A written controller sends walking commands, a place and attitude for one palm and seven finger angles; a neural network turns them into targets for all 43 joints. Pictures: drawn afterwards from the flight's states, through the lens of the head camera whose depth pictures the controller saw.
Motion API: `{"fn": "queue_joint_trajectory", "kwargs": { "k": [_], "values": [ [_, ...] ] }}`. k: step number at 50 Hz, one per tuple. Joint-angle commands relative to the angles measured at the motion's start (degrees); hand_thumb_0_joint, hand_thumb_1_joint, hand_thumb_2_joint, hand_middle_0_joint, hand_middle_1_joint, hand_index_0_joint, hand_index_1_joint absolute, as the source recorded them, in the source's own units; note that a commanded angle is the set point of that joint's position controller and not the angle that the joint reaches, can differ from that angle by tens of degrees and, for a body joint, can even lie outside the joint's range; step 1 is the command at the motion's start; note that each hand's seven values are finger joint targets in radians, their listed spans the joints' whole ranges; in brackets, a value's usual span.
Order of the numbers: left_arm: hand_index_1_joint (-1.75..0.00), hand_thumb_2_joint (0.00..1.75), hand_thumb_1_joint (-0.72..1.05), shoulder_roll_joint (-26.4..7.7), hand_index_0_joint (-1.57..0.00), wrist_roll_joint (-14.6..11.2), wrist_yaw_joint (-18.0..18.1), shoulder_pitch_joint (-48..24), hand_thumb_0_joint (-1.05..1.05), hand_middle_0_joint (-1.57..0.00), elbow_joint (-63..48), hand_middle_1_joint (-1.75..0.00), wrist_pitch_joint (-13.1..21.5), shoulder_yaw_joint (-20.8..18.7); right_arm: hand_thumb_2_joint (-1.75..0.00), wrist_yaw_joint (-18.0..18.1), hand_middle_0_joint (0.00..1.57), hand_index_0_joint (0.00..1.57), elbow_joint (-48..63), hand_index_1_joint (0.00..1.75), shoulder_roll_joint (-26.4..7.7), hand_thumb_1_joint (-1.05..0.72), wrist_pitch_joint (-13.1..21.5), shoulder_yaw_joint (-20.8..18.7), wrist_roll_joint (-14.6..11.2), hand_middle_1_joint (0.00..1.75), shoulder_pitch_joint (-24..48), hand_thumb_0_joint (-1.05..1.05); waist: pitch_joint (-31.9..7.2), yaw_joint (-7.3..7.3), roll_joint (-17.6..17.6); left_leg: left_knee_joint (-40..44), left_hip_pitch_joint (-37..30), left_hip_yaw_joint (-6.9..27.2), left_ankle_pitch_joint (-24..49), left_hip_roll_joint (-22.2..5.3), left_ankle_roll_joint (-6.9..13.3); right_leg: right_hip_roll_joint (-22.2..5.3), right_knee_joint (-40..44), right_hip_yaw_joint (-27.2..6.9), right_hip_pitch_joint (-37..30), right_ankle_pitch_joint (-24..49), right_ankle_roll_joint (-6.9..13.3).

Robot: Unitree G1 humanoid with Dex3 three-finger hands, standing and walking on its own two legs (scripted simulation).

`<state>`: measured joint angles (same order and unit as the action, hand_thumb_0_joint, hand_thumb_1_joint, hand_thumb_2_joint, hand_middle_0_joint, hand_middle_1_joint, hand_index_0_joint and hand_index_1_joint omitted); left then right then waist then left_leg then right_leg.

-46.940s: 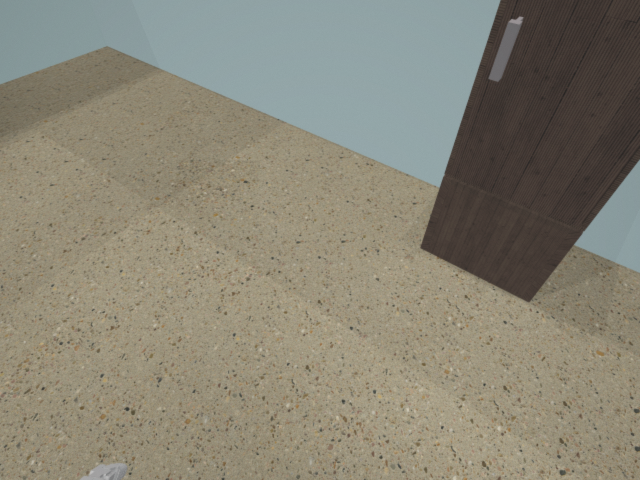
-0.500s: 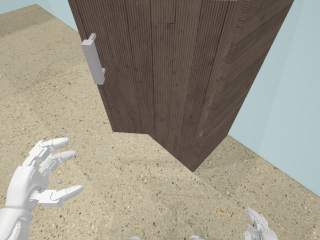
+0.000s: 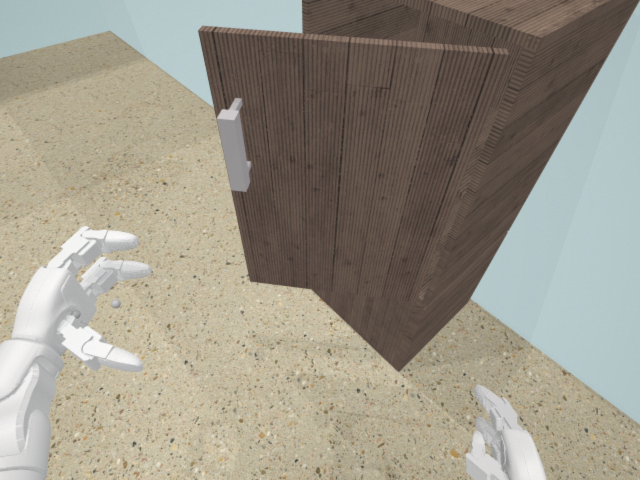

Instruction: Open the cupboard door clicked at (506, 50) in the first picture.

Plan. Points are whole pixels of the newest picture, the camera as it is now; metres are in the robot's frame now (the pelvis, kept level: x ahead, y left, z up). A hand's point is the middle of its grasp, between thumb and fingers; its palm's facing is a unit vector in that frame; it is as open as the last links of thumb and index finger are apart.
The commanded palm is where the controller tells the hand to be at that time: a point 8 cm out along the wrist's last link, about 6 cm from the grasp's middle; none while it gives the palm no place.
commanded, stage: raise the hand with hooked fingers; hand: left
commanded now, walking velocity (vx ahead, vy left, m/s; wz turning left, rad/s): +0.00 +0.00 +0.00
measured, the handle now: (238, 145) +0.57 +0.19 +0.10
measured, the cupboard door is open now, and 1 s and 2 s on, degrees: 40 40 40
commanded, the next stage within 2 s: move the hooked fingers beside the handle in 0.70 s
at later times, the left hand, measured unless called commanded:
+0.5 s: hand (115, 270) +0.30 +0.27 +0.12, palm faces +0.00 -1.00 -0.04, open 14.0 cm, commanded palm +0.27 +0.31 +0.13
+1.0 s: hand (136, 259) +0.31 +0.25 +0.13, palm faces +0.02 -1.00 -0.04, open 14.0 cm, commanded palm +0.30 +0.30 +0.13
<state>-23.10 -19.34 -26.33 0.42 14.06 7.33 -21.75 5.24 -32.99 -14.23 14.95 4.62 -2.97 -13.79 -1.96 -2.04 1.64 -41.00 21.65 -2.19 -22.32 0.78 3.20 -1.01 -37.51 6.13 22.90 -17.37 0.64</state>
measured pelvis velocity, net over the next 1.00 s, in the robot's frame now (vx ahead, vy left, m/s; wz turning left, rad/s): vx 0.00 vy -0.03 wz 0.00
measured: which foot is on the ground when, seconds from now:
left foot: down 0.00-1.00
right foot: down 0.00-1.00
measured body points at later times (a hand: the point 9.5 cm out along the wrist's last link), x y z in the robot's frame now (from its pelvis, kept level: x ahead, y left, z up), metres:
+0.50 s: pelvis +0.00 -0.01 +0.01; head +0.02 -0.01 +0.46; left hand +0.29 +0.32 +0.13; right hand +0.16 -0.25 -0.07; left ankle -0.01 +0.08 -0.72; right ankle +0.02 -0.12 -0.72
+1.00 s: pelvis +0.00 -0.03 +0.01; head +0.01 -0.04 +0.46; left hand +0.31 +0.30 +0.13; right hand +0.16 -0.27 -0.07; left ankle -0.01 +0.08 -0.72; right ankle +0.02 -0.12 -0.72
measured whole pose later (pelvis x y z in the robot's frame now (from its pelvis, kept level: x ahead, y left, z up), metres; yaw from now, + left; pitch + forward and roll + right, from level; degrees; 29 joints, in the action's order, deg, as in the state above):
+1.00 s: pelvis +0.00 -0.03 +0.01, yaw +0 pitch +2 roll +0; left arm -26.2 -17.9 -28.7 -12.9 28.3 5.8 -24.5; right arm 6.9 -35.1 -16.2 12.4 3.7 -3.9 -14.4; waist -1.0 -1.1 2.1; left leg -35.8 18.6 -1.9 -19.3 -0.1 1.2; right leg 0.2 -34.1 6.3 20.8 -15.7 2.6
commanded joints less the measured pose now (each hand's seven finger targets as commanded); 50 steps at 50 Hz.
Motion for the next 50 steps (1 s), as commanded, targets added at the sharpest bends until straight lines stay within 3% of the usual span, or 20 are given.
{"fn": "queue_joint_trajectory", "kwargs": {
  "k": [1,6,8,10,12,19,25,27,31,32,34,38,40,43,45,47,50],
  "values": [
    [-1.2,0.3,-0.5,-14.79,-0.3,-1.42,-1.23,-16.36,0.0,-0.3,-11.2,-1.2,2.28,-6.3,-0.9,1.1,0.2,0.2,7.43,0.3,-9.24,-0.9,2.62,-3.91,-0.27,0.3,2.46,0.0,-11.81,1.09,4.46,9.0,-6.64,6.47,20.43,-1.72,-3.38,1.69,4.28,-2.03,-5.33,12.07,1.43],
    [-1.2,0.3,-0.5,-17.15,-0.3,-1.74,-2.54,-20.02,0.0,-0.3,-6.74,-1.2,0.7,-8.04,-0.9,1.42,0.2,0.2,7.02,0.3,-9.53,-0.9,1.75,-3.8,-0.38,0.3,2.26,0.0,-11.34,1.09,2.28,10.27,-7.01,6.46,19.58,-1.6,-3.26,1.8,5.86,-2.09,-6.18,11.74,1.46],
    [-1.2,0.3,-0.5,-19.07,-0.3,-1.75,-3.03,-22.21,0.0,-0.3,-5.91,-1.2,0.29,-8.92,-0.9,1.43,0.2,0.2,7.04,0.3,-9.8,-0.9,1.46,-3.64,-0.4,0.3,2.58,0.0,-10.83,0.58,3.52,10.57,-6.99,6.4,19.65,-1.39,-3.34,1.8,6.27,-2.32,-7.11,11.82,1.9],
    [-1.2,0.3,-0.5,-19.66,-0.3,-1.42,-3.4,-24.4,0.0,-0.3,-5.48,-1.2,-0.08,-8.78,-0.9,1.48,0.2,0.2,7.09,0.3,-9.69,-0.9,1.19,-3.69,-0.57,0.3,2.23,0.0,-11.81,0.98,4.25,11.13,-8.42,6.47,20.37,-1.44,-3.24,1.72,6.92,-2.37,-6.84,12.03,1.72],
    [-1.2,0.3,-0.5,-17.0,-0.3,-1.59,-3.79,-21.78,0.0,-0.3,-3.1,-1.2,-0.63,-7.07,-0.9,1.34,0.2,0.2,7.19,0.3,-9.75,-0.9,1.11,-3.89,-0.71,0.3,1.99,0.0,-10.94,0.98,3.07,11.36,-7.83,6.47,19.59,-1.49,-3.19,1.63,6.97,-2.05,-6.28,11.23,1.59],
    [-1.2,0.3,-0.5,-19.7,-0.3,-1.75,-3.32,-21.07,0.0,-0.3,-6.16,-1.2,-0.27,-9.71,-0.9,0.43,0.2,0.2,8.14,0.3,-9.96,-0.9,0.88,-4.22,-0.47,0.3,2.07,0.0,-12.35,-0.14,3.79,11.54,-8.12,5.89,21.1,-1.19,-3.21,1.73,7.01,-2.6,-7.98,12.95,1.88],
    [-1.2,0.3,-0.5,-18.99,-0.3,-1.61,-2.18,-22.02,0.0,-0.3,-6.55,-1.2,1.09,-9.7,-0.9,0.96,0.2,0.2,7.45,0.3,-9.74,-0.9,0.88,-4.3,-0.37,0.3,1.9,0.0,-12.07,0.57,3.53,11.66,-7.85,4.8,19.46,-1.08,-2.51,1.6,7.64,-3.11,-8.46,13.31,1.6],
    [-1.2,0.3,-0.5,-18.68,-0.3,-1.27,-2.04,-22.1,0.0,-0.3,-6.35,-1.2,1.29,-9.33,-0.9,1.16,0.2,0.2,7.28,0.3,-9.68,-0.9,1.01,-4.32,-0.39,0.3,2.01,0.0,-12.19,0.64,4.96,11.45,-8.03,4.49,19.1,-0.97,-2.3,1.37,7.76,-3.36,-8.38,13.28,1.56],
    [-1.2,0.3,-0.5,-17.88,-0.3,-1.22,-2.4,-22.56,0.0,-0.3,-5.78,-1.2,1.22,-8.23,-0.9,1.51,0.2,0.2,7.09,0.3,-9.58,-0.9,1.02,-4.26,-0.68,0.3,2.28,0.0,-11.21,1.16,3.08,11.67,-7.43,4.3,16.65,-0.9,-1.84,1.33,8.41,-3.6,-8.29,11.9,1.28],
    [-1.2,0.3,-0.5,-17.8,-0.3,-1.23,-2.46,-22.29,0.0,-0.3,-5.08,-1.2,1.07,-8.11,-0.9,1.61,0.2,0.2,7.04,0.3,-9.54,-0.9,1.04,-4.18,-0.74,0.3,2.43,0.0,-10.38,1.18,3.94,11.69,-7.17,4.23,15.99,-0.81,-1.8,1.24,8.55,-3.67,-7.97,11.39,1.32],
    [-1.2,0.3,-0.5,-18.5,-0.3,-1.41,-2.66,-22.51,0.0,-0.3,-4.99,-1.2,1.01,-8.68,-0.9,1.63,0.2,0.2,7.14,0.3,-9.54,-0.9,0.98,-4.1,-0.66,0.3,2.56,0.0,-10.97,1.0,1.88,11.66,-6.86,4.18,16.52,-0.76,-1.63,1.2,8.49,-3.96,-9.35,12.51,1.29],
    [-1.2,0.3,-0.5,-18.44,-0.3,-1.72,-2.87,-21.68,0.0,-0.3,-3.8,-1.2,0.73,-8.86,-0.9,1.64,0.2,0.2,7.1,0.3,-9.47,-0.9,0.99,-4.06,-0.72,0.3,2.8,0.0,-10.72,0.8,1.39,11.01,-6.07,3.65,15.9,-0.62,-1.51,0.96,8.59,-4.57,-9.64,12.57,1.15],
    [-1.2,0.3,-0.5,-18.46,-0.3,-1.55,-2.73,-22.15,0.0,-0.3,-4.66,-1.2,0.96,-8.85,-0.9,1.65,0.2,0.2,7.3,0.3,-9.34,-0.9,1.06,-4.06,-0.8,0.3,2.91,0.0,-11.52,0.72,2.75,11.07,-6.17,3.48,16.46,-0.52,-1.49,0.88,8.36,-4.5,-9.98,13.29,1.04],
    [-1.2,0.3,-0.5,-18.29,-0.3,-0.87,-2.2,-29.84,0.0,-0.3,-2.53,-1.2,1.4,-6.8,-0.9,2.16,0.2,0.2,6.13,0.3,-9.48,-0.9,0.85,-3.94,-0.92,0.3,2.35,0.0,-9.01,2.49,1.2,10.9,-5.64,3.64,13.97,-0.65,-1.42,0.97,8.92,-4.8,-7.69,10.8,0.88],
    [-1.2,0.3,-0.5,-20.72,-0.3,-0.57,-2.03,-29.63,0.0,-0.3,0.29,-1.2,1.61,-9.2,-0.9,2.35,0.2,0.2,5.92,0.3,-9.76,-0.9,0.71,-4.18,-0.83,0.3,1.72,0.0,-11.61,2.02,0.25,10.5,-5.04,3.29,14.35,-0.41,-1.17,0.73,8.62,-5.32,-9.2,11.51,0.7],
    [-1.2,0.3,-0.5,-20.06,-0.3,0.07,-2.27,-32.01,0.0,-0.3,1.88,-1.2,2.1,-7.75,-0.9,2.38,0.2,0.2,5.62,0.3,-9.6,-0.9,0.57,-3.94,-0.9,0.3,1.9,0.0,-11.56,2.43,2.66,10.18,-4.56,2.94,14.18,-0.25,-1.27,0.31,8.46,-5.66,-9.06,11.71,0.72],
    [-1.2,0.3,-0.5,-21.23,-0.3,0.38,-2.85,-35.18,0.0,-0.3,6.29,-1.2,2.42,-7.59,-0.9,2.33,0.2,0.2,5.14,0.3,-10.03,-0.9,0.05,-4.0,-0.99,0.3,1.15,0.0,-11.61,2.92,1.41,9.66,-2.94,2.74,12.9,-0.28,-1.15,0.13,8.43,-6.48,-8.82,10.69,0.59]
  ]
}}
